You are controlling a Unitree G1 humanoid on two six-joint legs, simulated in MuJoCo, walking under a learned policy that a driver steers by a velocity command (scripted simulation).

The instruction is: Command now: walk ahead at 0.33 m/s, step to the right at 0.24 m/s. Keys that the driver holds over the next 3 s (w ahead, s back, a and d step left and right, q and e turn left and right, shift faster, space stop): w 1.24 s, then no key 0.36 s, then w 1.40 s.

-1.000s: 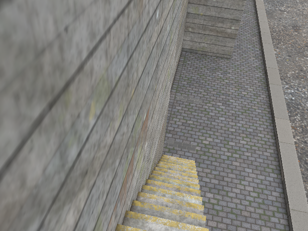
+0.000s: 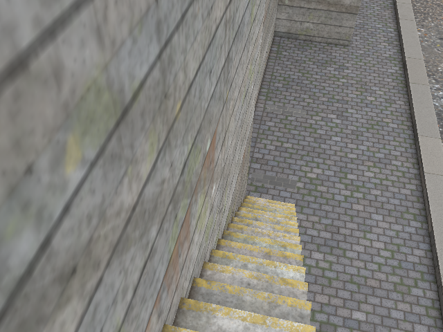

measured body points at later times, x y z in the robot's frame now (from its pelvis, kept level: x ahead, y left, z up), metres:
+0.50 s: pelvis +0.16 +0.00 -0.18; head +0.16 +0.06 +0.27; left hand +0.21 +0.25 -0.36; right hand +0.07 -0.24 -0.30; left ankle +0.15 +0.10 -0.91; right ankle +0.22 -0.19 -0.79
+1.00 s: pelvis +0.27 -0.05 -0.22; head +0.25 -0.04 +0.23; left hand +0.18 +0.18 -0.36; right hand +0.41 -0.33 -0.32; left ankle +0.41 +0.07 -0.91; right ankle +0.13 -0.16 -0.91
